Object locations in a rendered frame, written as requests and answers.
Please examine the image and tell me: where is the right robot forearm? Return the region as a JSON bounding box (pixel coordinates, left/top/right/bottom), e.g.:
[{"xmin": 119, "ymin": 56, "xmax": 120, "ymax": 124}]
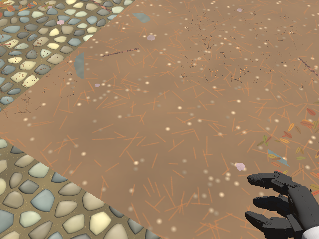
[{"xmin": 301, "ymin": 226, "xmax": 319, "ymax": 239}]

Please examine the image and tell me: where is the robot right hand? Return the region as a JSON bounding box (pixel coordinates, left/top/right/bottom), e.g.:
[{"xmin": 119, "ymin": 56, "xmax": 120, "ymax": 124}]
[{"xmin": 244, "ymin": 170, "xmax": 319, "ymax": 239}]

